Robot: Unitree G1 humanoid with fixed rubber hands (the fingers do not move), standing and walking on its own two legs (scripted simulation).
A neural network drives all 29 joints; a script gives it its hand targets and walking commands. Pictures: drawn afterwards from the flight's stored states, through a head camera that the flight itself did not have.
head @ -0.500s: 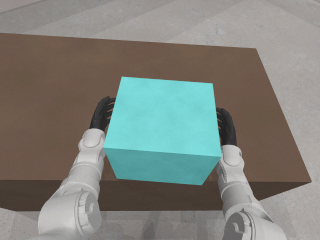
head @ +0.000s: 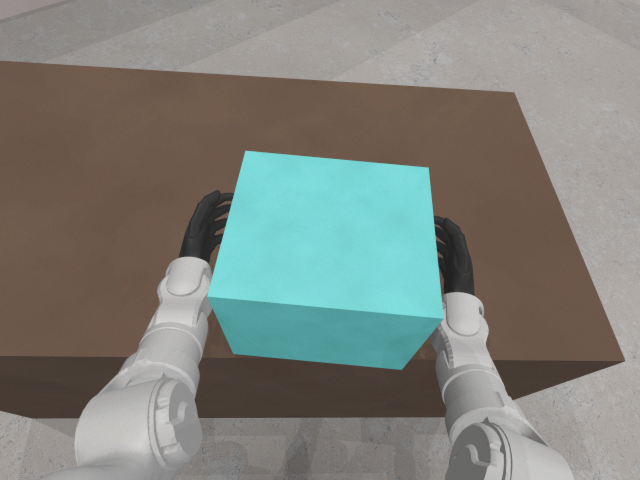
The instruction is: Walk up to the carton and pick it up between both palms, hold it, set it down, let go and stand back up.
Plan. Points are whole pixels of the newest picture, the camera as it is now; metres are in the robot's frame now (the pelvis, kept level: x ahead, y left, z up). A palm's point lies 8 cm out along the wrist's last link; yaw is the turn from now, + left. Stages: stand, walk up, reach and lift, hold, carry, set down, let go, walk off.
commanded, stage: set down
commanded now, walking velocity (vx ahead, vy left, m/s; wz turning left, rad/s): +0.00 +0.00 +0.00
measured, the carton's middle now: (326, 264) +0.41 +0.01 -0.03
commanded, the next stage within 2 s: none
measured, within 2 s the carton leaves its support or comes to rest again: neither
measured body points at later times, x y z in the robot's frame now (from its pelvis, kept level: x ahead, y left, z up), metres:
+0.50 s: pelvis -0.01 +0.00 +0.00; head +0.10 +0.03 +0.43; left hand +0.42 +0.18 -0.01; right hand +0.39 -0.16 +0.00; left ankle -0.01 +0.12 -0.75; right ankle -0.04 -0.13 -0.75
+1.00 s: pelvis -0.02 +0.01 -0.01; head +0.10 +0.05 +0.42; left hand +0.43 +0.18 -0.03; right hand +0.38 -0.16 -0.03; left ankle -0.01 +0.12 -0.75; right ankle -0.04 -0.13 -0.75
